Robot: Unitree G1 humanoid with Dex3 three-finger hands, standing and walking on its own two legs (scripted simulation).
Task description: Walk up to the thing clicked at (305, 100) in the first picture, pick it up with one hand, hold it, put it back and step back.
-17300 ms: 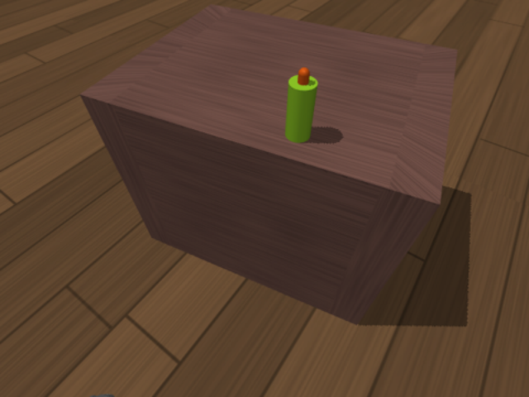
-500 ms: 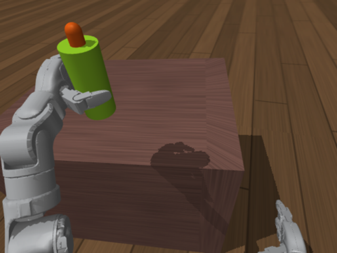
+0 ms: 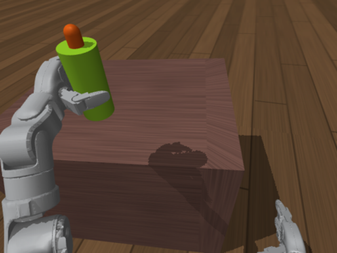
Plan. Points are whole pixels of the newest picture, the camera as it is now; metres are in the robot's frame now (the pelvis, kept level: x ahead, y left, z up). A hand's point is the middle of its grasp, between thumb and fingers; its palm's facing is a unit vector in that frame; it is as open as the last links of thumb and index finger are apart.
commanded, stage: hold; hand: left
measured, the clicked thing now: (87, 75) +0.32 +0.15 +0.31
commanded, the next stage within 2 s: crouch in 0.74 s
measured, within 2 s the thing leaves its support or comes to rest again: neither
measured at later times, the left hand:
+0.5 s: hand (91, 78) +0.34 +0.15 +0.30, palm faces +0.03 -1.00 -0.03, open 9.9 cm
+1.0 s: hand (91, 76) +0.34 +0.16 +0.30, palm faces +0.03 -1.00 -0.02, open 9.9 cm
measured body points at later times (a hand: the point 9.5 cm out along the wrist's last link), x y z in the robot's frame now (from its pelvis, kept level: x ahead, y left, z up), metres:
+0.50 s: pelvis +0.00 +0.00 +0.00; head -0.04 -0.04 +0.45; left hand +0.33 +0.21 +0.30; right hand +0.18 -0.25 -0.07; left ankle +0.03 +0.13 -0.73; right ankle +0.02 -0.14 -0.73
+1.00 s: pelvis +0.00 +0.00 +0.00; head -0.05 -0.04 +0.45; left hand +0.33 +0.21 +0.30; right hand +0.17 -0.26 -0.08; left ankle +0.03 +0.13 -0.73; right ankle +0.02 -0.14 -0.73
